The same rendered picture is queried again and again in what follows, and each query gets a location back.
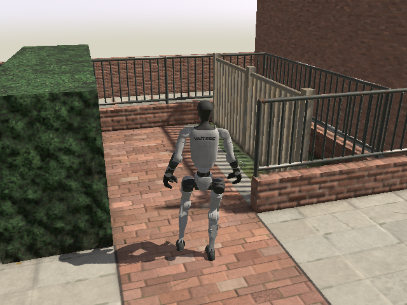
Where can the right robot forearm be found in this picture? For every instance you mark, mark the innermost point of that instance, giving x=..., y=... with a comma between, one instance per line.
x=235, y=166

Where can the left robot forearm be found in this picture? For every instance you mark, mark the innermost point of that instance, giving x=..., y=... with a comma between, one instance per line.
x=171, y=167

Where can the right robot upper arm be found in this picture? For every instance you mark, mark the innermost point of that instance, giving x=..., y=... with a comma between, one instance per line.
x=228, y=146

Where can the left robot shin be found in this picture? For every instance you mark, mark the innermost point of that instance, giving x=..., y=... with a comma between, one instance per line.
x=183, y=218

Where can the left robot upper arm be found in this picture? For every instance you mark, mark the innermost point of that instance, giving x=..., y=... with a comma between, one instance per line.
x=180, y=144

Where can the left robot hand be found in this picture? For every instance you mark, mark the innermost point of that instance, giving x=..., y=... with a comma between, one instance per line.
x=170, y=179

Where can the right robot hand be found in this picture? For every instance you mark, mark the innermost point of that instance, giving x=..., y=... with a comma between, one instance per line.
x=232, y=175

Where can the robot torso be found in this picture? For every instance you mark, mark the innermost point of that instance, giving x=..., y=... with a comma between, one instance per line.
x=204, y=148

